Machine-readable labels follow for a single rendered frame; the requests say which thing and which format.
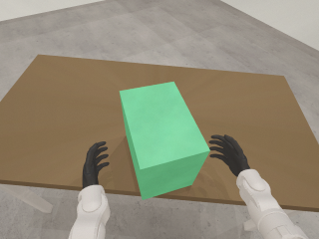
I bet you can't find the robot right hand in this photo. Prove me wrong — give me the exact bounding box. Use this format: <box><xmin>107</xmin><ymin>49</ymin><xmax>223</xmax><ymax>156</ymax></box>
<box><xmin>209</xmin><ymin>134</ymin><xmax>250</xmax><ymax>177</ymax></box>

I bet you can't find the table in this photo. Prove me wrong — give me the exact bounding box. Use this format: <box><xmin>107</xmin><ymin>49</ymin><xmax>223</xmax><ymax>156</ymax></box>
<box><xmin>0</xmin><ymin>54</ymin><xmax>319</xmax><ymax>231</ymax></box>

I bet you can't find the left robot forearm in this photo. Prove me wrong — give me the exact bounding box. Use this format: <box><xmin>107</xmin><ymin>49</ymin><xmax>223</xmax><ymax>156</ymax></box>
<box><xmin>68</xmin><ymin>184</ymin><xmax>111</xmax><ymax>239</ymax></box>

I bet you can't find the right robot forearm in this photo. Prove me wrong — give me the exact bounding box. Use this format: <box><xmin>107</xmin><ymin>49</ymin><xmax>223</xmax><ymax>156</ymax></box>
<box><xmin>236</xmin><ymin>168</ymin><xmax>309</xmax><ymax>239</ymax></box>

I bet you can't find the carton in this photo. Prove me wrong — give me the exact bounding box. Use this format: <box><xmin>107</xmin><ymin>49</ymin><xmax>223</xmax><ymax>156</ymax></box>
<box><xmin>120</xmin><ymin>82</ymin><xmax>210</xmax><ymax>200</ymax></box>

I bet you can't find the robot left hand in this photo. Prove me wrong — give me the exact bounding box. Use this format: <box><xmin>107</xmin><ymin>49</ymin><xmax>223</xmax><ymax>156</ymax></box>
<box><xmin>82</xmin><ymin>141</ymin><xmax>110</xmax><ymax>189</ymax></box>

